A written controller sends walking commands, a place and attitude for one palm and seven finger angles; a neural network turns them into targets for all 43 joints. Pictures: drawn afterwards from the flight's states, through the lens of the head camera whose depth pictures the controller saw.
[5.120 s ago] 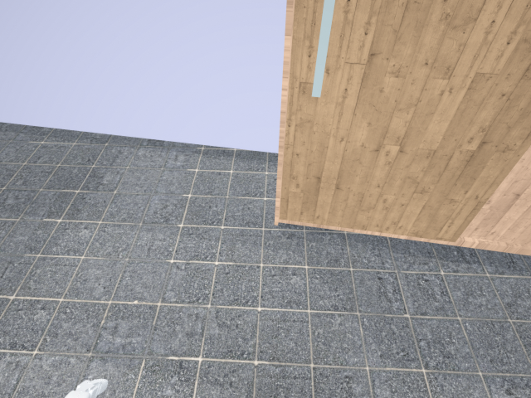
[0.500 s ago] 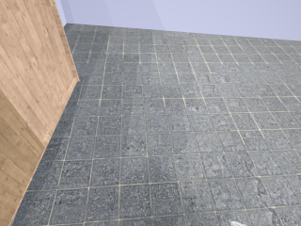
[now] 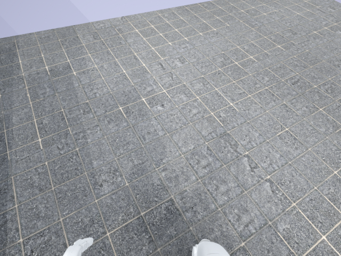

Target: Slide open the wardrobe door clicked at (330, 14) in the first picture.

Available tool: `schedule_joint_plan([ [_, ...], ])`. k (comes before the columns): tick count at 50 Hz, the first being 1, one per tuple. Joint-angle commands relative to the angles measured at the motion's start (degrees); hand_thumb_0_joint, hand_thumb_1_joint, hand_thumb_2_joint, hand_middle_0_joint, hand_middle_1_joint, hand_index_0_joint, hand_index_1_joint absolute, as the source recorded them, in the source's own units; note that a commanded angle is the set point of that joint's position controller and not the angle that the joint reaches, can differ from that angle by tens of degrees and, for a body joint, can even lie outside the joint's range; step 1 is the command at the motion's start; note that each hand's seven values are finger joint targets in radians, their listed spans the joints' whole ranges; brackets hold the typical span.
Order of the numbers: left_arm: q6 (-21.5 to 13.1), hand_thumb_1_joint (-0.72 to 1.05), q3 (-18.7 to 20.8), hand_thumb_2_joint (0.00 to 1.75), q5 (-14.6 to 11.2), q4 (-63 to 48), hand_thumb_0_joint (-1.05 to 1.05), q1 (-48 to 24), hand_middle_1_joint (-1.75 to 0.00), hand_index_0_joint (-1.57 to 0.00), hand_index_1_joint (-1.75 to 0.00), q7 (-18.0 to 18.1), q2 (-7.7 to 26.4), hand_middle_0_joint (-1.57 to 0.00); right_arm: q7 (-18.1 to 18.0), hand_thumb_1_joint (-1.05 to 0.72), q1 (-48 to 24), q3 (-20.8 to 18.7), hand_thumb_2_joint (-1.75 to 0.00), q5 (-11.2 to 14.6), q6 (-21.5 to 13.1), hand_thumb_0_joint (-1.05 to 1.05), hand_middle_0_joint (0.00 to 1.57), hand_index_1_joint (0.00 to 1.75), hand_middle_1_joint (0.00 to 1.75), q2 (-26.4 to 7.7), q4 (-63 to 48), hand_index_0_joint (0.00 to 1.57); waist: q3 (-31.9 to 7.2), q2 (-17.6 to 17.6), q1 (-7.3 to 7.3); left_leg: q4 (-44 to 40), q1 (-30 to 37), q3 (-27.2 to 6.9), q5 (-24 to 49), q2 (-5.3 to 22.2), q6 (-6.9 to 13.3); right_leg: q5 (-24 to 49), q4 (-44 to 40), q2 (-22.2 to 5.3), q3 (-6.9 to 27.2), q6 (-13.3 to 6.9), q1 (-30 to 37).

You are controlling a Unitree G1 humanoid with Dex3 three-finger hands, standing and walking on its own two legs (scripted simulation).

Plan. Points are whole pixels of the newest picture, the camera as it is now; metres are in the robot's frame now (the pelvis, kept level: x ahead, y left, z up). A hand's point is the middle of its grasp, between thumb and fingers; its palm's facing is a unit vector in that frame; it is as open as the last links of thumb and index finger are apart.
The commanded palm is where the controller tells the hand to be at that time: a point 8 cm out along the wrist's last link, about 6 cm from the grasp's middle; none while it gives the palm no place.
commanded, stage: turn to face it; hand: left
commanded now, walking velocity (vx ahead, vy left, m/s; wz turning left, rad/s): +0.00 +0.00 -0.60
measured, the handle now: out of the picture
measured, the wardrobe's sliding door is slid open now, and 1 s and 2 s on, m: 0.00 0.00 0.00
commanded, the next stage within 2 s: none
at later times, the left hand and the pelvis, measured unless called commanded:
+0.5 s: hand out of the picture +0.13 +0.19 -0.18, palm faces +0.14 -0.98 -0.15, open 7.4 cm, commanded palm none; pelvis +0.05 +0.01 -0.01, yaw +5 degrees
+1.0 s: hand out of the picture +0.07 +0.19 -0.14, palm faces +0.35 -0.89 -0.28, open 7.4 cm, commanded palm none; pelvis +0.02 -0.04 +0.00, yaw +20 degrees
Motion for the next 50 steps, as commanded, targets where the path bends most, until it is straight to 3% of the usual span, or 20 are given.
schedule_joint_plan([
  [1,-4.0,0.90,1.7,0.90,0.6,-1.9,0.00,12.6,-0.30,-0.20,-0.30,0.8,9.3,-0.20,0.7,-0.90,0.2,-2.7,-0.90,1.1,-1.0,0.00,0.20,0.30,0.30,-10.7,-5.4,0.20,-15.0,-1.7,8.15,23.0,-10.6,-5.0,45.6,10.9,-0.5,21.8,-17.8,-3.6,6.1,-4.9,27.3],
  [2,-4.5,0.90,3.0,0.90,0.0,-0.6,0.00,18.1,-0.30,-0.20,-0.30,1.8,15.9,-0.20,0.9,-0.90,-1.6,-1.7,-0.90,1.3,-0.9,0.00,0.20,0.30,0.30,-6.6,-8.5,0.20,-20.0,-17.0,9.88,39.9,-29.1,-6.7,-7.6,-1.2,-4.9,54.1,-17.6,-20.4,31.5,-13.3,38.9],
  [3,-3.8,0.90,3.3,0.90,-1.3,-0.1,0.00,18.6,-0.30,-0.20,-0.30,2.6,17.2,-0.20,-0.1,-0.90,-5.3,-1.6,-0.90,1.4,-0.2,0.00,0.20,0.30,0.30,-7.5,-9.9,0.20,-21.3,-13.0,9.74,45.1,-30.1,-17.6,-12.5,-1.5,-3.8,59.6,-18.2,-22.5,30.6,-17.5,36.6],
  [4,-3.3,0.90,2.6,0.90,-1.3,-0.9,0.00,14.2,-0.30,-0.20,-0.30,3.1,14.0,-0.20,-0.3,-0.90,-5.6,-1.6,-0.90,1.4,0.1,0.00,0.20,0.30,0.30,-7.0,-9.3,0.20,-16.9,-7.1,7.80,45.1,-30.3,-19.9,-7.3,0.9,-3.1,51.1,-18.8,-20.3,24.5,-17.0,31.8],
  [5,-3.2,0.90,2.0,0.90,-1.0,-2.3,0.00,10.1,-0.30,-0.20,-0.30,3.3,12.2,-0.20,-0.1,-0.90,-5.8,-1.2,-0.90,1.0,0.5,0.00,0.20,0.30,0.30,-5.5,-8.3,0.20,-14.1,-7.8,6.58,44.6,-30.3,-20.4,-4.2,1.1,-3.0,41.0,-20.8,-17.9,23.5,-15.4,26.4],
  [8,-3.9,0.90,-0.4,0.90,-0.5,-3.3,0.00,2.6,-0.30,-0.20,-0.30,3.6,7.4,-0.20,-0.1,-0.90,-1.3,-0.6,-0.90,0.2,1.9,0.00,0.20,0.30,0.30,-4.7,-3.9,0.20,-8.6,-3.5,1.16,39.8,-23.7,-21.3,2.6,0.1,-2.8,32.3,-25.2,-13.2,13.7,-11.5,11.2],
  [10,-4.4,0.90,-1.2,0.90,-0.2,-2.9,0.00,0.8,-0.30,-0.20,-0.30,3.4,6.3,-0.20,0.1,-0.90,2.3,-0.3,-0.90,0.2,2.4,0.00,0.20,0.30,0.30,-3.5,-2.0,0.20,-8.1,-4.7,-0.77,33.2,-19.2,-21.1,5.2,-0.9,-2.6,25.2,-26.3,-10.5,8.1,-9.9,6.4],
  [14,-4.2,0.90,-1.4,0.90,0.0,-1.3,0.00,2.4,-0.30,-0.20,-0.30,3.0,6.0,-0.20,0.6,-0.90,-0.8,0.0,-0.90,0.6,2.1,0.00,0.20,0.30,0.30,-3.3,-2.3,0.20,-5.1,-8.8,1.02,22.0,-18.1,-19.4,5.1,-2.6,-2.4,14.2,-28.7,-11.2,7.2,-9.9,6.8],
  [19,-3.9,0.90,-0.2,0.90,0.2,-0.4,0.00,5.1,-0.30,-0.20,-0.30,3.6,7.5,-0.20,1.1,-0.90,-6.2,-0.4,-0.90,0.7,1.4,0.00,0.20,0.30,0.30,-3.8,-4.5,0.20,-4.4,-7.5,3.24,12.3,-18.8,-18.0,2.4,-2.6,-2.7,24.0,-23.6,-16.1,8.0,-11.1,12.6],
  [22,-3.2,0.90,0.3,0.90,-0.6,-0.9,0.00,5.2,-0.30,-0.20,-0.30,3.6,6.8,-0.20,1.4,-0.90,-1.3,-0.9,-0.90,0.5,0.8,0.00,0.20,0.30,0.30,-4.7,-3.4,0.20,-8.1,-1.6,1.21,-3.2,-8.8,-18.4,17.5,-2.7,-1.6,19.7,-12.9,-13.4,2.0,-5.3,10.8],
  [24,-2.5,0.90,-0.7,0.90,-1.1,-3.5,0.00,5.2,-0.30,-0.20,-0.30,3.3,2.0,-0.20,1.2,-0.90,1.7,-2.5,-0.90,-0.1,0.3,0.00,0.20,0.30,0.30,-12.9,-4.4,0.20,-7.4,21.2,0.06,-13.9,-4.7,-44.6,45.6,16.9,9.6,-15.6,9.5,-1.6,-1.9,2.1,-4.5],
  [25,-2.2,0.90,-0.3,0.90,-0.6,-4.2,0.00,2.8,-0.30,-0.20,-0.30,3.3,3.1,-0.20,0.8,-0.90,2.1,-2.8,-0.90,-0.5,0.5,0.00,0.20,0.30,0.30,-13.3,-4.3,0.20,-8.0,14.3,-0.63,-15.0,-7.9,-44.6,39.1,17.8,12.7,-15.8,17.6,-2.1,3.5,1.2,-3.7],
  [28,-2.2,0.90,0.5,0.90,-0.1,-2.8,0.00,1.5,-0.30,-0.20,-0.30,2.8,3.5,-0.20,-0.1,-0.90,-3.3,-2.0,-0.90,-0.3,-0.1,0.00,0.20,0.30,0.30,-10.2,-5.6,0.20,-7.2,9.7,1.05,-14.1,-7.0,-38.5,33.6,9.6,9.1,-5.1,23.0,-2.8,7.0,1.7,-8.4],
  [31,-2.2,0.90,0.6,0.90,-0.4,-1.5,0.00,3.6,-0.30,-0.20,-0.30,2.4,3.6,-0.20,-0.2,-0.90,-3.9,-2.3,-0.90,0.1,-0.6,0.00,0.20,0.30,0.30,-10.6,-6.3,0.20,-11.7,5.4,1.41,-12.8,-2.2,-34.5,37.1,6.7,8.6,-2.0,21.4,-2.3,6.8,2.9,-7.5],
  [41,-1.8,0.90,0.3,0.90,-0.9,-3.6,0.00,0.5,-0.30,-0.20,-0.30,2.8,4.1,-0.20,0.5,-0.90,-3.7,-3.8,-0.90,-0.2,0.7,0.00,0.20,0.30,0.30,-13.2,-6.4,0.20,-10.3,9.5,-0.37,-13.5,-4.8,-42.3,27.7,5.2,10.5,-6.1,6.5,-0.2,6.8,3.6,-2.2],
  [46,-1.9,0.90,0.6,0.90,-1.4,-2.6,0.00,7.5,-0.30,-0.20,-0.30,3.1,4.8,-0.20,1.2,-0.90,-9.5,-4.6,-0.90,-0.4,1.9,0.00,0.20,0.30,0.30,-14.3,-8.9,0.20,-9.5,10.6,3.01,-13.6,-17.6,-44.8,15.6,1.6,8.1,-1.7,-9.8,2.5,5.1,1.9,13.7],
  [47,-2.1,0.90,0.9,0.90,-1.3,-1.9,0.00,11.0,-0.30,-0.20,-0.30,3.2,5.6,-0.20,1.3,-0.90,-11.1,-4.7,-0.90,-0.1,2.1,0.00,0.20,0.30,0.30,-13.7,-9.6,0.20,-9.9,9.2,4.88,-11.4,-22.7,-43.4,10.9,-0.4,6.1,3.1,-18.1,1.8,4.6,1.4,20.8],
  [48,-2.6,0.90,1.7,0.90,-0.5,-1.8,0.00,13.4,-0.30,-0.20,-0.30,3.6,9.3,-0.20,1.6,-0.90,-10.9,-4.5,-0.90,0.3,2.4,0.00,0.20,0.30,0.30,-10.9,-10.3,0.20,-9.7,-0.3,6.06,-1.8,-31.1,-38.3,3.2,-5.8,2.4,-1.6,-27.4,-5.8,11.4,-1.0,27.6],
  [49,-3.1,0.90,2.6,0.90,0.6,-3.6,0.00,12.1,-0.30,-0.20,-0.30,4.0,15.5,-0.20,1.6,-0.90,-9.9,-3.8,-0.90,0.5,2.3,0.00,0.20,0.30,0.30,-6.5,-11.8,0.20,-8.1,-19.7,6.16,16.9,-39.9,-25.7,-4.7,-13.6,-2.6,-12.0,-35.8,-23.6,32.0,-7.0,26.1],
  [50,-2.6,0.90,1.7,0.90,-0.4,-5.3,0.00,7.4,-0.30,-0.20,-0.30,4.2,14.8,-0.20,1.7,-0.90,-12.3,-4.6,-0.90,-0.4,2.4,0.00,0.20,0.30,0.30,-10.5,-11.9,0.20,-5.1,-15.1,5.27,27.3,-35.1,-27.8,-5.4,-9.4,-1.6,-13.2,-36.8,-26.7,30.2,-8.5,11.8],
])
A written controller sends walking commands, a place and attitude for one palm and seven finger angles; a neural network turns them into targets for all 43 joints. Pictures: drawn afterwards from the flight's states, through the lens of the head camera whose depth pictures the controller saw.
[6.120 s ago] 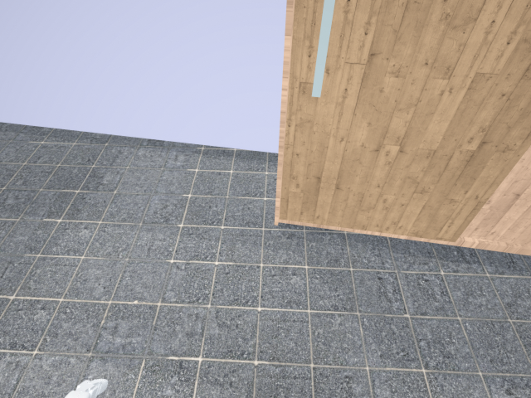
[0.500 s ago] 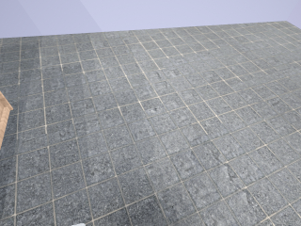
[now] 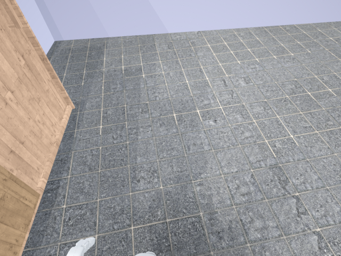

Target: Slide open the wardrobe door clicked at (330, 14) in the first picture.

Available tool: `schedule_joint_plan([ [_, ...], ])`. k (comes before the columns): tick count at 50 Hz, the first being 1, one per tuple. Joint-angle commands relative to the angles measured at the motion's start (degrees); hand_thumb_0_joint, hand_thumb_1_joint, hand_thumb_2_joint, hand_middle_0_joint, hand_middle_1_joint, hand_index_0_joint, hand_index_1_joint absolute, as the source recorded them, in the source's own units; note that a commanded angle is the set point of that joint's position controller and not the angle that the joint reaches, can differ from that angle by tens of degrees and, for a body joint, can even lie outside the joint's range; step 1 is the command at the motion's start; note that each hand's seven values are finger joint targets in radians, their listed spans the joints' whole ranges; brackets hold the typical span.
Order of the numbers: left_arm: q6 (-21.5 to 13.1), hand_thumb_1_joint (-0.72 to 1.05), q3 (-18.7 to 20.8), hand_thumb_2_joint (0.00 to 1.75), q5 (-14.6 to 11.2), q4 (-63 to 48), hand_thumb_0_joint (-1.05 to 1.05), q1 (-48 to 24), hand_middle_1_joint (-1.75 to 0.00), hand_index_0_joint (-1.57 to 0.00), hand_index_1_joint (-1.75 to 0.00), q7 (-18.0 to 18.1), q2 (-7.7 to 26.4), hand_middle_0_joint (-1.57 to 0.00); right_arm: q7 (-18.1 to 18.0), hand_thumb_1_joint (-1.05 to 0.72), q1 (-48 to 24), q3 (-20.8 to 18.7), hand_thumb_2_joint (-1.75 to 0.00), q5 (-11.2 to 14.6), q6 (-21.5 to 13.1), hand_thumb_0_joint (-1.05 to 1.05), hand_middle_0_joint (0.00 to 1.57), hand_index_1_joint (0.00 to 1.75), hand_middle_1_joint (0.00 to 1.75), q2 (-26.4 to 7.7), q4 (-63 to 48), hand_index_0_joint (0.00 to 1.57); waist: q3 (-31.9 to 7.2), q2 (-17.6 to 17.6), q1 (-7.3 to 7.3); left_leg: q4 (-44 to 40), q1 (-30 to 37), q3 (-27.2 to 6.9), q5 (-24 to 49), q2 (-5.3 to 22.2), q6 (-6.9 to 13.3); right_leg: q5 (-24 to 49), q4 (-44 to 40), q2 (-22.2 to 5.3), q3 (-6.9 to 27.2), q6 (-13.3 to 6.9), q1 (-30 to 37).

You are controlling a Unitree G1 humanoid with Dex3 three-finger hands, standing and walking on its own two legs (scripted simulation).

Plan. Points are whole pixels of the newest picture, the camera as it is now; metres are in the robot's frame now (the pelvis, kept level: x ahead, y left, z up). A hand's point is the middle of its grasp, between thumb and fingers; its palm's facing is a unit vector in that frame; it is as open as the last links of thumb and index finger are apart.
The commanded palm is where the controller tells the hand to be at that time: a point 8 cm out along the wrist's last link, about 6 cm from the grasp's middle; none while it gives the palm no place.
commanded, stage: turn to face it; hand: left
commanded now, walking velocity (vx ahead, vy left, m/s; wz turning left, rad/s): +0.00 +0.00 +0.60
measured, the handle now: out of the picture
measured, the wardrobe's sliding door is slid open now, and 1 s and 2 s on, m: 0.00 0.00 0.00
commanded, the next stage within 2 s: none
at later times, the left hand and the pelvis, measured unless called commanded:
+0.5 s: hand out of the picture -0.08 +0.24 -0.18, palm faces +0.38 -0.89 -0.26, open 7.4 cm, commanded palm none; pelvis -0.03 +0.02 +0.00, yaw +19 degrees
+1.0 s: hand out of the picture -0.01 +0.24 -0.13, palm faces +0.55 -0.78 -0.29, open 7.4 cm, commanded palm none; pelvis -0.01 +0.00 +0.00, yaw +36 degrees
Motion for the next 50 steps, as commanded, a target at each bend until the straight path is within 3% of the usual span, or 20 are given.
schedule_joint_plan([
  [1,-0.5,0.90,2.3,0.90,0.6,-5.6,0.00,-0.1,-0.30,-0.20,-0.30,1.3,13.7,-0.20,0.6,-0.90,-2.5,-2.4,-0.90,-0.7,-0.6,0.00,0.20,0.30,0.30,-6.6,-7.0,0.20,0.8,-13.8,1.10,30.5,-11.5,1.2,-12.8,2.6,-0.9,-13.8,-24.3,-24.0,18.6,-8.2,-5.3],
  [2,-1.0,0.90,2.2,0.90,0.4,-6.0,0.00,-2.3,-0.30,-0.20,-0.30,1.1,12.4,-0.20,0.9,-0.90,-1.8,-2.4,-0.90,-0.8,0.1,0.00,0.20,0.30,0.30,-5.7,-5.4,0.20,2.7,-16.4,0.25,34.3,-10.8,2.3,-10.5,3.2,-1.5,-11.3,-23.7,-20.0,15.5,-6.0,-7.5],
  [5,-1.7,0.90,0.7,0.90,0.4,-5.7,0.00,-2.1,-0.30,-0.20,-0.30,0.7,8.8,-0.20,1.5,-0.90,1.3,-2.0,-0.90,-0.6,0.0,0.00,0.20,0.30,0.30,-4.9,-3.4,0.20,2.8,-13.1,-1.11,38.0,-10.7,5.5,-3.6,4.4,-3.0,4.3,-18.1,-14.5,3.1,-4.8,-2.7],
  [10,-1.8,0.90,1.1,0.90,0.6,-2.8,0.00,7.3,-0.30,-0.20,-0.30,0.8,10.4,-0.20,1.5,-0.90,-5.5,-1.1,-0.90,-0.3,-0.1,0.00,0.20,0.30,0.30,-4.7,-5.1,0.20,0.0,-11.7,3.62,28.8,-11.8,7.6,-6.6,5.9,-4.5,12.5,-15.2,-17.5,1.9,-7.3,8.8],
  [14,-1.6,0.90,1.6,0.90,1.2,-1.6,0.00,9.5,-0.30,-0.20,-0.30,0.7,12.3,-0.20,1.4,-0.90,-9.0,-0.4,-0.90,0.2,-0.5,0.00,0.20,0.30,0.30,-4.3,-6.1,0.20,-1.7,-13.9,5.07,18.7,-7.8,9.8,-11.4,6.3,-4.2,21.5,-12.7,-20.2,0.4,-8.8,11.5],
  [18,-1.2,0.90,2.2,0.90,1.3,-1.4,0.00,9.0,-0.30,-0.20,-0.30,0.5,13.9,-0.20,1.3,-0.90,-7.7,0.4,-0.90,0.6,-1.4,0.00,0.20,0.30,0.30,-3.8,-6.1,0.20,-4.7,-17.1,4.92,7.5,-0.3,12.8,-12.1,5.3,-2.7,29.7,-8.0,-20.9,-2.3,-8.5,11.7],
  [21,-0.6,0.90,2.3,0.90,0.4,-1.3,0.00,8.1,-0.30,-0.20,-0.30,0.2,13.4,-0.20,1.1,-0.90,-1.0,-0.2,-0.90,0.5,-2.5,0.00,0.20,0.30,0.30,-6.8,-4.4,0.20,-9.0,-10.1,1.01,-11.6,16.1,11.8,5.1,5.5,-1.1,25.6,5.3,-18.0,-8.6,-2.5,5.3],
  [22,-0.3,0.90,2.0,0.90,-0.1,-2.9,0.00,8.2,-0.30,-0.20,-0.30,-0.2,10.4,-0.20,0.8,-0.90,2.5,-1.8,-0.90,0.1,-3.1,0.00,0.20,0.30,0.30,-13.3,-4.2,0.20,-11.6,5.7,-1.11,-14.1,27.6,-4.8,22.2,18.2,4.2,5.1,17.9,-11.3,-11.1,2.1,-9.5],
  [23,0.0,0.90,0.7,0.90,0.1,-5.4,0.00,4.0,-0.30,-0.20,-0.30,-0.2,7.2,-0.20,0.2,-0.90,6.2,-2.8,-0.90,0.5,-2.9,0.00,0.20,0.30,0.30,-17.9,-3.0,0.20,-11.0,15.4,-3.23,-13.2,29.6,-15.5,45.6,28.1,10.9,-20.7,27.5,-6.2,-6.9,4.5,-20.6],
  [24,0.6,0.90,0.8,0.90,0.5,-5.9,0.00,1.4,-0.30,-0.20,-0.30,0.1,9.0,-0.20,0.0,-0.90,7.4,-2.5,-0.90,0.5,-2.5,0.00,0.20,0.30,0.30,-17.1,-2.0,0.20,-10.1,7.8,-3.56,-11.5,26.9,-10.3,41.8,28.5,13.0,-18.1,32.4,-7.4,-2.8,3.3,-19.6],
  [26,0.6,0.90,1.4,0.90,0.4,-4.2,0.00,0.8,-0.30,-0.20,-0.30,-0.1,8.0,-0.20,-1.0,-0.90,1.9,-1.6,-0.90,0.0,-3.0,0.00,0.20,0.30,0.30,-13.2,-3.0,0.20,-6.2,10.0,-1.60,-12.2,21.9,-8.3,36.3,22.1,11.5,-11.3,35.7,-7.1,-0.3,3.7,-21.6],
  [29,0.4,0.90,1.6,0.90,0.3,-2.6,0.00,3.1,-0.30,-0.20,-0.30,-0.8,8.9,-0.20,-1.0,-0.90,-3.5,-0.4,-0.90,0.1,-3.4,0.00,0.20,0.30,0.30,-10.8,-4.8,0.20,-4.3,6.1,1.25,-12.9,17.6,-3.6,33.8,16.8,8.9,-4.8,34.5,-5.8,0.0,4.1,-17.8],
  [39,0.3,0.90,1.0,0.90,-0.1,-5.9,0.00,-1.9,-0.30,-0.20,-0.30,-0.2,7.8,-0.20,-0.7,-0.90,-1.1,-1.3,-0.90,-0.4,-2.7,0.00,0.20,0.30,0.30,-11.1,-4.8,0.20,-3.8,6.0,-0.02,-12.9,15.2,-12.8,25.3,15.7,11.0,-6.2,17.1,-1.9,1.0,4.2,-11.3],
  [43,-0.5,0.90,1.0,0.90,-0.6,-5.5,0.00,2.7,-0.30,-0.20,-0.30,0.1,7.7,-0.20,-0.7,-0.90,-3.2,-1.7,-0.90,-0.2,-2.4,0.00,0.20,0.30,0.30,-11.2,-5.7,0.20,-5.9,6.1,2.28,-8.2,10.4,-14.8,27.1,13.1,9.2,0.0,1.6,0.6,-0.1,3.2,0.5],
  [44,-1.2,0.90,1.2,0.90,-0.5,-5.0,0.00,4.9,-0.30,-0.20,-0.30,0.2,8.7,-0.20,-0.6,-0.90,-3.5,-1.6,-0.90,0.2,-2.5,0.00,0.20,0.30,0.30,-10.4,-5.9,0.20,-7.1,3.9,3.61,-5.1,7.4,-13.8,23.6,11.1,7.1,6.5,-7.0,-0.3,0.2,3.1,6.8],
  [45,-2.0,0.90,1.9,0.90,0.0,-4.7,0.00,7.0,-0.30,-0.20,-0.30,0.6,11.9,-0.20,-0.3,-0.90,-2.2,-1.3,-0.90,0.7,-2.6,0.00,0.20,0.30,0.30,-7.4,-6.2,0.20,-9.4,-3.9,4.30,1.6,-0.7,-9.9,11.4,7.3,3.3,11.2,-13.4,-8.3,6.8,1.2,17.4],
  [46,-2.3,0.90,2.9,0.90,0.9,-4.8,0.00,8.3,-0.30,-0.20,-0.30,1.1,17.4,-0.20,-0.1,-0.90,-1.5,-0.7,-0.90,0.8,-2.8,0.00,0.20,0.30,0.30,-3.6,-7.6,0.20,-10.1,-20.9,4.89,15.5,-11.7,2.0,-18.0,-1.6,-1.7,22.2,-14.6,-24.8,22.3,-5.4,22.5],
  [47,-1.9,0.90,2.5,0.90,0.4,-5.1,0.00,8.7,-0.30,-0.20,-0.30,1.1,17.3,-0.20,-0.4,-0.90,-2.5,-1.4,-0.90,0.3,-2.3,0.00,0.20,0.30,0.30,-7.0,-7.9,0.20,-9.2,-16.5,5.01,26.5,-10.1,1.1,-22.5,0.7,-1.5,25.1,-13.9,-28.5,22.0,-10.3,14.4],
  [48,-1.9,0.90,2.0,0.90,0.4,-5.7,0.00,4.9,-0.30,-0.20,-0.30,1.2,14.1,-0.20,0.0,-0.90,-2.1,-1.7,-0.90,0.0,-1.6,0.00,0.20,0.30,0.30,-6.6,-6.9,0.20,-6.3,-12.2,2.89,32.2,-10.3,-0.1,-17.9,2.3,-1.5,21.6,-14.4,-24.6,15.8,-10.3,10.6],
  [50,-1.7,0.90,1.2,0.90,0.3,-6.7,0.00,0.1,-0.30,-0.20,-0.30,1.0,11.3,-0.20,0.7,-0.90,-1.7,-1.6,-0.90,-0.2,-0.8,0.00,0.20,0.30,0.30,-6.3,-4.7,0.20,-2.0,-12.3,1.07,37.0,-9.8,2.7,-11.9,4.3,-2.4,18.5,-13.9,-19.0,9.1,-7.9,6.0],
])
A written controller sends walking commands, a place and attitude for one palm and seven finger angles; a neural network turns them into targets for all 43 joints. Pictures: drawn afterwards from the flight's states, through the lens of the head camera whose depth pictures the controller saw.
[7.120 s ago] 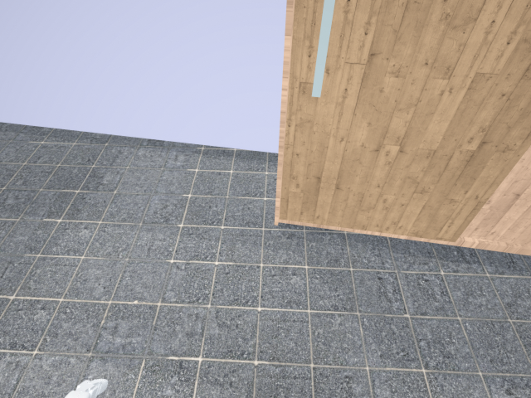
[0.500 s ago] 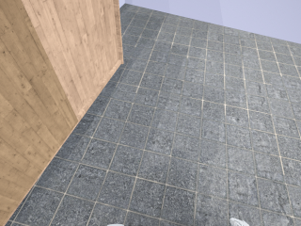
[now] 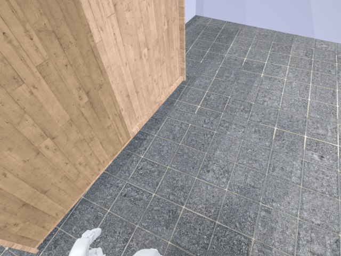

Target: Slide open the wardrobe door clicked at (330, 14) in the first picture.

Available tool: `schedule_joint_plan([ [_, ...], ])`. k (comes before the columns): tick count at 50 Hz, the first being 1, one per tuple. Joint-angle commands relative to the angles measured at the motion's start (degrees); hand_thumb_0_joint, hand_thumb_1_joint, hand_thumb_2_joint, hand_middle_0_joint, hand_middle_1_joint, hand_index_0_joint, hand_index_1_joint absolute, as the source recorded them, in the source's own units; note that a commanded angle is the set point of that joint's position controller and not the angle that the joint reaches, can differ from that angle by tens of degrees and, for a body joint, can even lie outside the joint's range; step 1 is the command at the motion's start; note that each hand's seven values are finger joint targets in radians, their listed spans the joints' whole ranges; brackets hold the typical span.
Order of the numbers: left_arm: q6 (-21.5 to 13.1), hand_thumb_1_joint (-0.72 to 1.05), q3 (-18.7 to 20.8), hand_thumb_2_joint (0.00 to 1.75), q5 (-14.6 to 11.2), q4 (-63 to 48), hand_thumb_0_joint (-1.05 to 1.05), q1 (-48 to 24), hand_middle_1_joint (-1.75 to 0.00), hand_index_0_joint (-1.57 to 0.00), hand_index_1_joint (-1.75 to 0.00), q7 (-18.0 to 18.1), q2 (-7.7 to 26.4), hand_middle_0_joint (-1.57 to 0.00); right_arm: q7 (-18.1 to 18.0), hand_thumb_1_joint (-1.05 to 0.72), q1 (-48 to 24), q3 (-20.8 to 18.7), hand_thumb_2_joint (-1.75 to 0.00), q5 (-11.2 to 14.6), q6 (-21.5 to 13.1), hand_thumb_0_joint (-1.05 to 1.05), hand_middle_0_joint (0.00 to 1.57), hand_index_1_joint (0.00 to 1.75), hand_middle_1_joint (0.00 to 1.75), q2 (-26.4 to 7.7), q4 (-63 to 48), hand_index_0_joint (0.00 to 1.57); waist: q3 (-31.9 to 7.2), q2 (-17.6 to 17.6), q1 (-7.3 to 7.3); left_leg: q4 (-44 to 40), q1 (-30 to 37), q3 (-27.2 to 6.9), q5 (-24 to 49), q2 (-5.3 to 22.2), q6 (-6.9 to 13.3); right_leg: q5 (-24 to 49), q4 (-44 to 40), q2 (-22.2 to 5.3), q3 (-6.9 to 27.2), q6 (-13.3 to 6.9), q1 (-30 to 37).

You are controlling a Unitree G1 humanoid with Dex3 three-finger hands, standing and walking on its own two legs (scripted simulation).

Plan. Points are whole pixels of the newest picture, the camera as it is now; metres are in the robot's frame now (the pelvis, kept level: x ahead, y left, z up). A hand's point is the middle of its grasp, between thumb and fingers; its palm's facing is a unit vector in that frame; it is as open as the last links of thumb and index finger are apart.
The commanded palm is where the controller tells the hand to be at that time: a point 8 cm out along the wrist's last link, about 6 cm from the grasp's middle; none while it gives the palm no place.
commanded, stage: turn to face it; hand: left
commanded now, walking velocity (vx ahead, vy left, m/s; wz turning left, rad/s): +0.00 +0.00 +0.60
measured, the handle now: out of the picture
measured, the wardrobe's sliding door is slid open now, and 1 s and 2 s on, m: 0.00 0.00 0.00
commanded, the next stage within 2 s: take the last steps up to it in 1.54 s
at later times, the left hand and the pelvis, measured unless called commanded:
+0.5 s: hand out of the picture -0.03 +0.28 -0.18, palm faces +0.34 -0.90 -0.25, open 7.4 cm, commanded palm none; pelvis -0.01 +0.05 +0.00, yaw +18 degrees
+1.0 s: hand out of the picture +0.00 +0.23 -0.13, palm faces +0.56 -0.77 -0.30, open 7.4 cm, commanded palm none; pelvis +0.00 +0.00 +0.00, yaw +37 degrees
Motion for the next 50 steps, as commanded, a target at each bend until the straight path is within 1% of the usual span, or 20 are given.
schedule_joint_plan([
  [1,-0.8,0.90,2.8,0.90,0.2,-4.1,0.00,-0.3,-0.30,-0.20,-0.30,0.8,10.7,-0.20,1.0,-0.90,-0.9,-1.5,-0.90,-0.4,-0.8,0.00,0.20,0.30,0.30,-5.1,-4.1,0.20,-2.5,-13.5,1.20,17.9,-9.1,2.0,4.6,5.7,-2.0,19.0,-14.7,-16.1,8.3,-5.5,4.7],
  [4,-0.9,0.90,2.7,0.90,0.5,-3.2,0.00,2.4,-0.30,-0.20,-0.30,0.7,10.7,-0.20,1.4,-0.90,-1.8,-1.2,-0.90,-0.2,-0.4,0.00,0.20,0.30,0.30,-4.1,-3.9,0.20,-2.1,-14.5,2.06,14.4,-8.6,4.4,6.7,6.2,-2.9,19.8,-14.9,-15.1,3.2,-4.7,5.9],
  [12,0.0,0.90,4.0,0.90,1.1,-0.8,0.00,7.7,-0.30,-0.20,-0.30,0.5,14.5,-0.20,1.6,-0.90,-8.1,0.2,-0.90,0.2,-1.1,0.00,0.20,0.30,0.30,-2.8,-5.9,0.20,-3.1,-16.8,5.34,-7.1,-0.8,10.9,3.6,6.4,-2.2,27.0,-10.1,-18.3,-1.3,-6.0,8.4],
  [14,0.3,0.90,4.3,0.90,1.1,-0.3,0.00,7.3,-0.30,-0.20,-0.30,0.3,15.1,-0.20,1.6,-0.90,-6.8,0.3,-0.90,0.3,-1.6,0.00,0.20,0.30,0.30,-3.0,-5.9,0.20,-4.3,-17.5,4.76,-13.1,2.6,12.0,4.7,6.0,-1.5,27.9,-7.1,-18.6,-2.6,-5.0,8.6],
  [16,0.7,0.90,4.4,0.90,0.5,-0.4,0.00,6.7,-0.30,-0.20,-0.30,0.1,14.9,-0.20,1.4,-0.90,-2.1,-0.2,-0.90,0.0,-2.3,0.00,0.20,0.30,0.30,-5.1,-5.0,0.20,-7.4,-12.5,2.00,-24.9,11.8,11.9,15.0,5.5,-0.6,25.2,1.8,-17.2,-6.0,-1.5,5.9],
  [17,0.9,0.90,4.2,0.90,0.0,-1.2,0.00,6.9,-0.30,-0.20,-0.30,-0.1,13.1,-0.20,1.3,-0.90,2.5,-1.3,-0.90,-0.1,-2.9,0.00,0.20,0.30,0.30,-9.6,-4.0,0.20,-11.1,-1.6,-0.68,-30.4,22.3,2.6,26.8,11.2,2.2,15.7,13.8,-13.6,-7.7,1.8,-2.8],
  [18,1.0,0.90,3.1,0.90,-0.4,-3.9,0.00,5.3,-0.30,-0.20,-0.30,-0.5,8.4,-0.20,0.8,-0.90,6.3,-2.9,-0.90,-0.2,-3.4,0.00,0.20,0.30,0.30,-16.1,-3.7,0.20,-11.9,16.9,-2.47,-32.6,28.9,-18.2,52.7,27.0,9.9,-20.0,27.2,-5.0,-6.5,6.4,-19.2],
  [19,1.7,0.90,2.6,0.90,0.2,-5.0,0.00,1.6,-0.30,-0.20,-0.30,0.0,9.5,-0.20,0.4,-0.90,9.9,-2.7,-0.90,0.4,-3.0,0.00,0.20,0.30,0.30,-17.3,-2.1,0.20,-12.7,10.4,-3.61,-31.7,26.9,-17.2,57.1,29.6,12.8,-21.5,32.7,-5.0,0.3,5.4,-18.7],
  [23,1.9,0.90,3.6,0.90,0.2,-1.8,0.00,1.3,-0.30,-0.20,-0.30,-0.5,9.8,-0.20,-1.1,-0.90,-1.6,-0.5,-0.90,-0.3,-3.3,0.00,0.20,0.30,0.30,-10.2,-5.0,0.20,-5.5,8.1,0.84,-33.8,16.4,-9.2,42.1,18.9,10.0,-6.8,36.6,-5.2,4.2,5.5,-18.4],
  [26,1.9,0.90,3.6,0.90,0.3,-0.5,0.00,3.8,-0.30,-0.20,-0.30,-0.8,9.8,-0.20,-1.1,-0.90,-2.5,-0.3,-0.90,-0.1,-3.8,0.00,0.20,0.30,0.30,-9.7,-5.7,0.20,-7.6,4.0,2.21,-34.5,17.0,-7.3,40.2,16.6,9.3,-2.8,34.7,-3.9,4.0,6.1,-16.4],
  [30,1.8,0.90,3.4,0.90,0.2,-1.6,0.00,1.1,-0.30,-0.20,-0.30,-0.5,9.3,-0.20,-1.1,-0.90,0.2,-0.7,-0.90,-0.2,-3.7,0.00,0.20,0.30,0.30,-9.8,-5.1,0.20,-8.2,1.7,1.06,-34.8,19.3,-11.7,39.0,16.8,10.9,-3.1,29.5,-2.9,4.9,6.8,-16.9],
  [35,1.6,0.90,3.1,0.90,-0.1,-3.6,0.00,-3.3,-0.30,-0.20,-0.30,-0.1,8.8,-0.20,-1.0,-0.90,2.0,-1.3,-0.90,-0.5,-3.1,0.00,0.20,0.30,0.30,-10.0,-4.5,0.20,-7.3,3.9,-0.21,-34.2,18.9,-17.2,37.3,16.6,12.3,-6.4,21.6,-1.2,5.7,6.6,-15.2],
  [39,1.3,0.90,2.7,0.90,-0.5,-4.3,0.00,-3.0,-0.30,-0.20,-0.30,0.2,8.2,-0.20,-0.9,-0.90,1.1,-1.6,-0.90,-0.6,-2.7,0.00,0.20,0.30,0.30,-10.0,-4.7,0.20,-7.7,6.2,0.38,-32.3,15.5,-20.3,40.3,15.2,12.1,-7.6,12.0,1.3,5.4,5.7,-8.3],
  [42,0.9,0.90,3.0,0.90,-0.9,-3.4,0.00,1.9,-0.30,-0.20,-0.30,0.4,8.5,-0.20,-0.7,-0.90,-1.1,-2.0,-0.90,-0.4,-2.2,0.00,0.20,0.30,0.30,-9.7,-5.5,0.20,-9.2,6.2,2.59,-30.2,9.8,-21.2,36.8,12.3,9.8,-0.7,-0.1,3.2,4.5,4.7,2.3],
  [43,0.6,0.90,3.3,0.90,-0.8,-2.8,0.00,4.4,-0.30,-0.20,-0.30,0.6,9.3,-0.20,-0.6,-0.90,-2.0,-2.0,-0.90,-0.1,-2.1,0.00,0.20,0.30,0.30,-9.0,-5.9,0.20,-9.7,4.4,4.08,-28.3,5.2,-20.3,31.0,10.5,7.9,4.6,-7.7,2.3,4.5,4.4,8.9],
  [44,0.0,0.90,3.8,0.90,-0.3,-2.5,0.00,6.5,-0.30,-0.20,-0.30,0.9,12.6,-0.20,-0.2,-0.90,-1.7,-1.7,-0.90,0.4,-2.2,0.00,0.20,0.30,0.30,-6.4,-6.1,0.20,-10.8,-3.8,5.21,-22.4,-2.6,-16.8,20.6,6.9,4.6,5.3,-15.3,-4.5,10.6,2.8,17.8],
  [45,-0.4,0.90,4.7,0.90,0.7,-2.8,0.00,6.6,-0.30,-0.20,-0.30,1.3,17.5,-0.20,-0.2,-0.90,-1.0,-1.2,-0.90,0.7,-2.4,0.00,0.20,0.30,0.30,-2.7,-7.4,0.20,-9.8,-20.8,5.47,-8.4,-13.6,-3.1,-1.0,-1.5,-0.5,5.9,-19.2,-21.4,26.7,-3.4,21.9],
  [46,0.0,0.90,4.3,0.90,0.4,-3.8,0.00,5.4,-0.30,-0.20,-0.30,1.3,17.6,-0.20,-0.3,-0.90,-1.8,-2.0,-0.90,-0.2,-2.0,0.00,0.20,0.30,0.30,-5.9,-7.6,0.20,-8.2,-18.0,5.12,2.9,-11.4,-1.8,-6.1,0.1,-0.6,7.5,-19.2,-26.4,27.0,-7.6,10.9],
  [47,0.1,0.90,3.8,0.90,0.4,-4.7,0.00,1.4,-0.30,-0.20,-0.30,1.4,15.0,-0.20,0.0,-0.90,-1.2,-2.2,-0.90,-0.5,-1.3,0.00,0.20,0.30,0.30,-6.2,-6.8,0.20,-5.0,-12.8,2.98,9.8,-9.9,-2.9,-1.9,1.8,-0.4,2.7,-20.1,-22.9,21.7,-7.9,4.3],
  [50,-0.2,0.90,2.6,0.90,0.2,-5.3,0.00,-3.7,-0.30,-0.20,-0.30,0.8,10.6,-0.20,1.2,-0.90,1.2,-2.0,-0.90,-0.7,-0.3,0.00,0.20,0.30,0.30,-5.1,-3.7,0.20,-0.1,-12.9,0.03,17.2,-8.3,1.2,6.5,4.4,-1.7,7.5,-17.9,-14.7,9.6,-4.4,-0.2],
])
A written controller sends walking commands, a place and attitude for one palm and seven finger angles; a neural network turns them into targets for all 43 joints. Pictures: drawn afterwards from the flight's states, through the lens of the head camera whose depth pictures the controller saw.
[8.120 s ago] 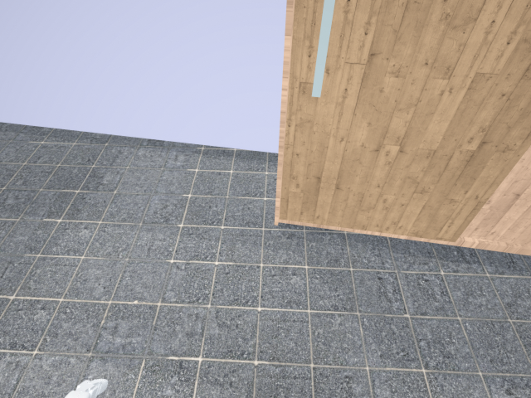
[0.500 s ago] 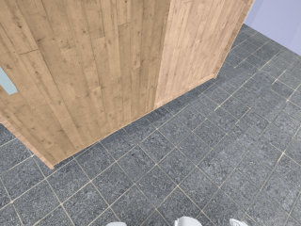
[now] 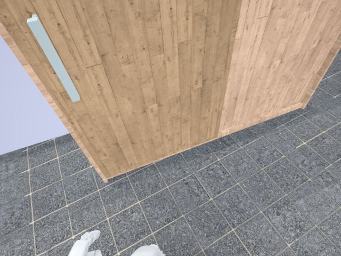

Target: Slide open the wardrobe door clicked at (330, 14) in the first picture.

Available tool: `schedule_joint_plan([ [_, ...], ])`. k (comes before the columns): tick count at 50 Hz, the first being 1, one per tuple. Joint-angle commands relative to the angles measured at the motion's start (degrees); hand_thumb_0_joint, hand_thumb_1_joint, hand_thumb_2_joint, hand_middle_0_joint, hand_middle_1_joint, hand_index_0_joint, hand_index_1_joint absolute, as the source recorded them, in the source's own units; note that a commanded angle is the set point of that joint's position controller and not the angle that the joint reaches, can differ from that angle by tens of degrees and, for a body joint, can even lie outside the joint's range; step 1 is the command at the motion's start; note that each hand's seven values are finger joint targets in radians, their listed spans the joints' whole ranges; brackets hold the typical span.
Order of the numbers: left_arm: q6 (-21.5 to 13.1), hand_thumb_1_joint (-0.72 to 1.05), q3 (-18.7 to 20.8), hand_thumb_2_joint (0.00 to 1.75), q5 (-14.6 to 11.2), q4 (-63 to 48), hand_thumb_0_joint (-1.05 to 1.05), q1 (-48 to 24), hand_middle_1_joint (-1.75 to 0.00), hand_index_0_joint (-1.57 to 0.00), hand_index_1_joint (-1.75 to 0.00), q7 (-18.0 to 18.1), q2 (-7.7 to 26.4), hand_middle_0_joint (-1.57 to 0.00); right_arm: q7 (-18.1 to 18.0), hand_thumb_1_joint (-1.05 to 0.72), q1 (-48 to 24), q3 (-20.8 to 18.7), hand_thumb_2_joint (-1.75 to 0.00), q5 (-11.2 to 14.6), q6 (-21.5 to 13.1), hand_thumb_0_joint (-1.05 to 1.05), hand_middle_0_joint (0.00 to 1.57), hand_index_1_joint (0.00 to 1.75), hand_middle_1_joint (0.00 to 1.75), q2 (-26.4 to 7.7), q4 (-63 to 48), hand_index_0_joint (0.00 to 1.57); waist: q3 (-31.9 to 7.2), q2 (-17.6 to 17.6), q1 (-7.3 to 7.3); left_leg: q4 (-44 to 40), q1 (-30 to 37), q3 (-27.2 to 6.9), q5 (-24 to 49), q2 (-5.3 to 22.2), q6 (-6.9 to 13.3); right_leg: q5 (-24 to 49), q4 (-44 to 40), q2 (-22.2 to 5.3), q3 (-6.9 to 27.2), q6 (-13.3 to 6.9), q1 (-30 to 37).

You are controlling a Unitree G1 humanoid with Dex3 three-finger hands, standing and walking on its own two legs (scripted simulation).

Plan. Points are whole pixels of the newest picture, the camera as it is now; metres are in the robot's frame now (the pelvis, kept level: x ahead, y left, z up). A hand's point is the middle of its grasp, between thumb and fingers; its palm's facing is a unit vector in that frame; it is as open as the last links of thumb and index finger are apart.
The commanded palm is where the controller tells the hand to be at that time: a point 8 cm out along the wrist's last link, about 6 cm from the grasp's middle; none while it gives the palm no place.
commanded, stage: turn to face it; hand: left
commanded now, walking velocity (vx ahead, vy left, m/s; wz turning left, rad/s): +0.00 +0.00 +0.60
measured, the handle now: (57, 62) +0.67 +0.38 +0.12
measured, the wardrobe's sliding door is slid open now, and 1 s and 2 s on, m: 0.00 0.00 0.00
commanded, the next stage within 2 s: take the last steps up to it in 0.54 s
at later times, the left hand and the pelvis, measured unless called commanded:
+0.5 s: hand out of the picture -0.07 +0.27 -0.18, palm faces +0.31 -0.92 -0.24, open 7.4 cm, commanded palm none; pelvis -0.03 +0.06 +0.00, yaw +14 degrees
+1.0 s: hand out of the picture -0.03 +0.20 -0.15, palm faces +0.38 -0.90 -0.22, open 7.4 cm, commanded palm none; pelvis +0.00 +0.02 +0.01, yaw +19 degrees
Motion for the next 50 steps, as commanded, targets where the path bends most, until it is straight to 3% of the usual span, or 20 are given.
schedule_joint_plan([
  [1,-1.6,0.90,2.6,0.90,0.2,-4.7,0.00,-2.5,-0.30,-0.20,-0.30,0.4,10.1,-0.20,0.9,-0.90,0.3,-1.3,-0.90,-0.3,-0.9,0.00,0.20,0.30,0.30,-4.6,-3.8,0.20,0.4,-13.8,0.55,15.3,-5.3,2.6,4.7,5.2,-1.9,8.9,-14.7,-13.9,5.8,-3.9,-1.2],
  [9,-1.3,0.90,3.5,0.90,1.1,-0.6,0.00,8.0,-0.30,-0.20,-0.30,0.2,13.2,-0.20,1.0,-0.90,-8.6,0.0,-0.90,0.2,-1.1,0.00,0.20,0.30,0.30,-3.5,-5.7,0.20,-0.3,-15.9,5.64,-2.0,-1.5,7.5,-0.9,7.0,-2.7,17.3,-11.8,-17.4,2.6,-6.3,5.3],
  [13,-1.0,0.90,4.2,0.90,1.3,0.5,0.00,9.3,-0.30,-0.20,-0.30,0.1,14.9,-0.20,0.6,-0.90,-7.8,1.1,-0.90,0.7,-2.2,0.00,0.20,0.30,0.30,-2.8,-5.5,0.20,-4.9,-18.1,5.83,-14.2,5.8,10.3,-1.5,5.5,-1.5,28.9,-6.2,-18.0,0.9,-6.4,7.9],
  [15,-0.8,0.90,4.2,0.90,0.9,1.1,0.00,8.6,-0.30,-0.20,-0.30,0.0,14.8,-0.20,0.3,-0.90,-4.5,1.2,-0.90,0.8,-2.9,0.00,0.20,0.30,0.30,-3.3,-4.6,0.20,-7.0,-16.2,3.92,-25.8,13.1,11.3,6.3,4.6,-0.8,30.2,-1.0,-16.4,-1.6,-3.4,6.9],
  [16,-0.6,0.90,4.1,0.90,0.3,1.1,0.00,8.0,-0.30,-0.20,-0.30,-0.1,14.2,-0.20,0.3,-0.90,-1.4,0.8,-0.90,0.7,-3.5,0.00,0.20,0.30,0.30,-5.3,-3.7,0.20,-9.4,-11.1,1.93,-34.4,21.2,9.8,15.5,6.1,0.0,26.7,5.5,-15.0,-4.3,-0.6,3.0],
  [17,-0.3,0.90,3.5,0.90,-0.3,-0.2,0.00,9.0,-0.30,-0.20,-0.30,-0.3,11.0,-0.20,0.0,-0.90,1.1,-0.5,-0.90,0.2,-4.3,0.00,0.20,0.30,0.30,-11.2,-3.4,0.20,-12.6,4.0,0.52,-36.6,32.6,-4.6,31.9,18.1,4.4,7.9,17.0,-8.8,-7.3,3.5,-9.9],
  [18,0.0,0.90,1.9,0.90,-0.1,-1.7,0.00,6.3,-0.30,-0.20,-0.30,-0.3,7.4,-0.20,-0.6,-0.90,4.0,-1.4,-0.90,0.5,-4.1,0.00,0.20,0.30,0.30,-15.6,-2.6,0.20,-12.3,14.2,-0.98,-35.5,34.3,-15.5,57.6,28.9,10.9,-21.2,25.6,-4.0,-3.9,5.7,-19.8],
  [19,0.6,0.90,2.0,0.90,0.1,-1.6,0.00,4.6,-0.30,-0.20,-0.30,0.1,8.9,-0.20,-0.8,-0.90,4.6,-1.0,-0.90,0.5,-3.5,0.00,0.20,0.30,0.30,-14.8,-2.0,0.20,-11.4,7.8,-1.33,-33.6,30.4,-10.1,55.5,29.5,13.5,-20.1,29.9,-5.3,0.1,4.5,-17.0],
  [22,0.9,0.90,2.6,0.90,0.1,1.6,0.00,3.2,-0.30,-0.20,-0.30,-0.3,9.0,-0.20,-2.1,-0.90,-3.4,0.7,-0.90,-0.1,-3.9,0.00,0.20,0.30,0.30,-9.3,-3.0,0.20,-3.3,9.0,1.18,-35.8,21.1,-6.0,47.6,21.7,11.8,-11.3,33.4,-5.0,2.4,4.7,-17.2],
  [25,0.8,0.90,2.4,0.90,0.1,3.5,0.00,6.0,-0.30,-0.20,-0.30,-0.8,8.4,-0.20,-2.2,-0.90,-4.3,1.3,-0.90,0.3,-4.5,0.00,0.20,0.30,0.30,-8.1,-3.1,0.20,-3.9,5.5,2.72,-36.3,22.8,-3.0,47.6,18.6,10.3,-6.8,32.7,-3.7,1.3,5.4,-16.3],
  [32,1.1,0.90,2.1,0.90,0.1,3.0,0.00,3.4,-0.30,-0.20,-0.30,-0.4,7.2,-0.20,-2.2,-0.90,-1.3,1.1,-0.90,0.1,-4.4,0.00,0.20,0.30,0.30,-7.0,-1.6,0.20,-4.0,4.5,1.90,-39.1,23.3,-7.6,36.4,19.0,11.8,-6.4,25.2,-2.4,2.0,5.7,-14.8],
  [37,-0.1,0.90,1.3,0.90,0.6,3.2,0.00,1.7,-0.30,-0.20,-0.30,-1.3,5.2,-0.20,-2.2,-0.90,1.2,0.9,-0.90,-0.6,-4.9,0.00,0.20,0.30,0.30,-6.1,0.2,0.20,-2.6,4.7,0.70,-44.1,19.7,-13.2,6.3,19.6,12.3,-8.9,14.7,-1.2,1.2,4.0,-10.5],
  [40,-0.9,0.90,1.2,0.90,0.6,4.7,0.00,4.5,-0.30,-0.20,-0.30,-1.9,4.6,-0.20,-2.1,-0.90,1.2,1.0,-0.90,-0.7,-5.0,0.00,0.20,0.30,0.30,-5.9,1.5,0.20,-0.9,4.6,2.09,-44.8,13.1,-14.0,-4.3,18.0,11.4,-7.6,5.5,0.9,0.0,2.5,-2.4],
  [42,-1.4,0.90,1.3,0.90,0.6,7.4,0.00,10.5,-0.30,-0.20,-0.30,-2.0,4.3,-0.20,-2.1,-0.90,0.4,1.2,-0.90,-0.4,-4.9,0.00,0.20,0.30,0.30,-5.2,2.2,0.20,-0.7,1.8,4.81,-41.2,6.9,-11.1,-8.8,15.5,9.3,-1.8,-5.1,1.8,-1.2,2.0,8.0],
  [43,-1.9,0.90,1.8,0.90,0.9,8.8,0.00,14.1,-0.30,-0.20,-0.30,-1.7,5.8,-0.20,-2.0,-0.90,0.6,1.4,-0.90,-0.2,-5.0,0.00,0.20,0.30,0.30,-3.3,2.4,0.20,-0.6,-2.8,6.14,-34.7,1.1,-7.8,-9.6,11.9,7.0,-2.9,-10.3,-0.4,1.6,1.2,15.1],
  [44,-2.5,0.90,2.7,0.90,1.5,9.7,0.00,17.5,-0.30,-0.20,-0.30,-1.1,9.9,-0.20,-1.8,-0.90,1.1,2.3,-0.90,0.5,-5.3,0.00,0.20,0.30,0.30,0.6,1.9,0.20,-0.7,-15.4,7.60,-19.7,-9.7,0.5,-8.5,5.4,3.9,-16.5,-18.4,-11.7,17.0,-2.5,21.4],
  [45,-2.2,0.90,3.2,0.90,1.0,9.6,0.00,19.7,-0.30,-0.20,-0.30,-0.6,12.5,-0.20,-1.6,-0.90,-3.5,2.4,-0.90,0.0,-5.4,0.00,0.20,0.30,0.30,0.2,-0.8,0.20,4.5,-21.1,9.65,-8.3,-14.6,5.2,-8.9,4.1,2.9,-27.5,-26.5,-21.1,29.8,-7.6,14.2],
  [46,-2.4,0.90,2.9,0.90,0.6,9.1,0.00,18.2,-0.30,-0.20,-0.30,-0.3,11.1,-0.20,-1.0,-0.90,-4.4,1.4,-0.90,-0.6,-5.2,0.00,0.20,0.30,0.30,-2.5,-0.7,0.20,6.7,-14.8,7.95,-2.0,-14.3,3.1,-4.6,6.7,3.0,-31.0,-29.0,-21.4,29.9,-9.0,7.6],
  [47,-3.0,0.90,2.9,0.90,0.3,9.3,0.00,15.0,-0.30,-0.20,-0.30,-0.3,9.5,-0.20,-0.7,-0.90,-3.3,1.1,-0.90,-0.7,-4.7,0.00,0.20,0.30,0.30,-2.5,0.6,0.20,9.1,-15.8,6.07,0.9,-12.4,3.2,-0.4,8.1,3.0,-30.1,-29.6,-19.1,27.1,-7.9,2.6],
  [50,-4.1,0.90,1.4,0.90,0.2,9.6,0.00,13.2,-0.30,-0.20,-0.30,-0.3,4.3,-0.20,-0.1,-0.90,1.3,1.1,-0.90,-0.8,-4.2,0.00,0.20,0.30,0.30,0.2,3.8,0.20,8.7,-8.3,2.82,5.2,-8.6,5.3,8.3,9.8,1.6,-12.6,-26.3,-13.2,13.6,-6.2,1.0],
])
